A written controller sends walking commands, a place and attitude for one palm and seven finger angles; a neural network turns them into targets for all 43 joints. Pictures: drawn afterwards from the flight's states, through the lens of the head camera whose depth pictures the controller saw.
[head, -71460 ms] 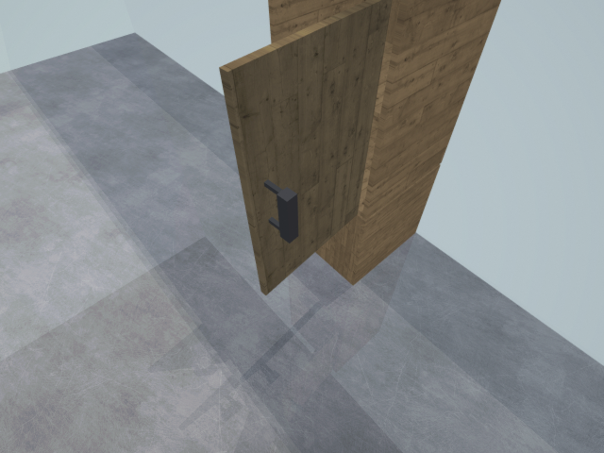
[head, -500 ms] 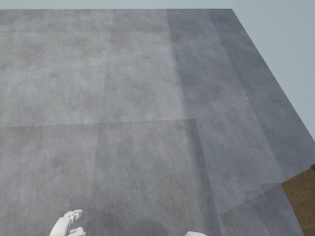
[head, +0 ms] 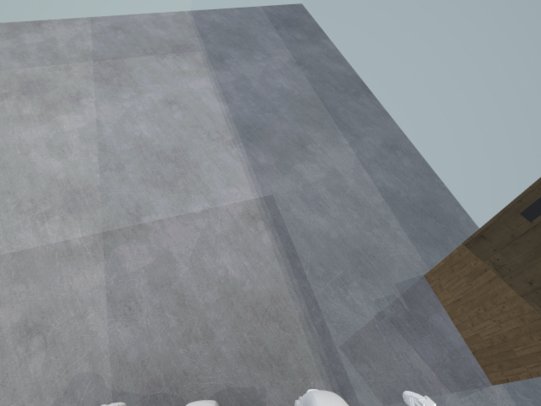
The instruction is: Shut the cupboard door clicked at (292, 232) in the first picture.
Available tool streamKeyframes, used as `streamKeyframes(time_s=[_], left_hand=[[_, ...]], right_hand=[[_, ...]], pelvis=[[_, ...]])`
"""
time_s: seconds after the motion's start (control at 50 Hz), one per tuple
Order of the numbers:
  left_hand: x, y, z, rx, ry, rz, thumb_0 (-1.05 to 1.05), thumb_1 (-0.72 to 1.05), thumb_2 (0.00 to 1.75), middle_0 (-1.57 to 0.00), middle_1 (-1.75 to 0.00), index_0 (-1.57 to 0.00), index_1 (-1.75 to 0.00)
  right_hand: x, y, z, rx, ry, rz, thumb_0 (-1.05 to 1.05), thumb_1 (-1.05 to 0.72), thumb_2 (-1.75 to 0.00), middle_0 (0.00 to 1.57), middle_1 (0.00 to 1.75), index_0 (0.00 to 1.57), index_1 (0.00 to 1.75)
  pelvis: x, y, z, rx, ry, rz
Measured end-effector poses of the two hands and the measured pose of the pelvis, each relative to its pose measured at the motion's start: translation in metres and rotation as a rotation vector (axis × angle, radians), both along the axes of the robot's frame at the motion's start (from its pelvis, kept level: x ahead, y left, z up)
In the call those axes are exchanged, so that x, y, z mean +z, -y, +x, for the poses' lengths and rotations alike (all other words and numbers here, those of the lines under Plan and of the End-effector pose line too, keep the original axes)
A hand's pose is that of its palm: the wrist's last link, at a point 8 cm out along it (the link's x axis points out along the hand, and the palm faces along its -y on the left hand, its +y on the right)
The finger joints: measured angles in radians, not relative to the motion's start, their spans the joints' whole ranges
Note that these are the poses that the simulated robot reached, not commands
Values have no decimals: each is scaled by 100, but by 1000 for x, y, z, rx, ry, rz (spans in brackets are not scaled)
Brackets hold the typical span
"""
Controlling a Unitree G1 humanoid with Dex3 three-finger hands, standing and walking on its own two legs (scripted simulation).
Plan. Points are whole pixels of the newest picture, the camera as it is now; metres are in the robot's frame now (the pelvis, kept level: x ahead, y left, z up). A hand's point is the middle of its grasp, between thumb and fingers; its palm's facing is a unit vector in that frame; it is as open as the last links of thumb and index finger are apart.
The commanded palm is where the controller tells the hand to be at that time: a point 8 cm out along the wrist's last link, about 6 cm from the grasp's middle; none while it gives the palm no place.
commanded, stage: turn to face it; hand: left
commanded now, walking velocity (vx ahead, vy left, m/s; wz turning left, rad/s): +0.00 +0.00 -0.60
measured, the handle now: out of the picture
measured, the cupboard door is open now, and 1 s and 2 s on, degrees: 16 16 16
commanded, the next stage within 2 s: take the last steps up to it in 1.36 s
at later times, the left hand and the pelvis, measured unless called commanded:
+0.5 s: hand (188, 382) +0.16 +0.14 -0.15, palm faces -0.28 -0.93 -0.26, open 7.4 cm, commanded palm none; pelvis +0.02 -0.03 +0.00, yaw -17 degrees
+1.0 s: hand (221, 328) +0.25 +0.10 -0.15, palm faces -0.53 -0.81 -0.24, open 7.4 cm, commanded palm none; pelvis +0.04 -0.02 +0.00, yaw -34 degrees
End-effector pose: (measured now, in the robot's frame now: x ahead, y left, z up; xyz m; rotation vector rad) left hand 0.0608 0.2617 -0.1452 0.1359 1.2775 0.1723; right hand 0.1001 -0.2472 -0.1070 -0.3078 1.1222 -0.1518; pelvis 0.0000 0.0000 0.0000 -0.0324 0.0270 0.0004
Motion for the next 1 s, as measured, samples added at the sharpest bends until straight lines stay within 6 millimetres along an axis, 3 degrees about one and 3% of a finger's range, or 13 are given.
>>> streamKeyframes(time_s=[0.14,0.3,0.36,0.44,0.58,0.7,0.86,1.0], left_hand=[[16,5,43,-99,34,6,1,91,90,-20,-30,-20,-29],[23,47,103,-266,140,62,1,91,90,-20,-30,-20,-29],[27,61,109,-303,144,76,0,91,90,-20,-30,-20,-29],[29,72,109,-337,109,71,0,91,90,-20,-30,-20,-30],[16,74,116,-388,56,26,1,90,90,-20,-30,-20,-30],[-4,60,140,-426,24,-1,1,90,90,-20,-30,-20,-30],[15,70,180,-526,38,-1,1,91,90,-20,-30,-20,-29],[26,119,212,-655,104,15,1,91,90,-19,-30,-20,-29]], right_hand=[[1,6,-39,-117,-54,19,1,-90,-90,21,30,21,30],[-35,45,-96,-289,-125,67,1,-90,-90,21,30,21,30],[-39,57,-106,-339,-154,60,1,-90,-90,21,30,21,30],[-29,62,-103,-375,-124,56,1,-91,-90,20,30,20,30],[-13,53,-83,-410,-52,40,1,-91,-90,20,30,20,30],[-7,31,-75,-436,2,1,1,-91,-90,20,30,20,30],[1,7,-112,-544,-49,27,1,-90,-90,21,30,21,30],[-18,4,-169,-685,-114,84,1,-90,-90,21,30,21,30]], pelvis=[[9,1,4,-88,4,-18],[-10,27,8,-190,6,21],[-8,30,8,-222,8,18],[-1,33,11,-265,7,28],[1,23,23,-336,-1,28],[-6,6,38,-418,-3,15],[9,3,43,-515,3,-14],[4,17,38,-595,10,-6]])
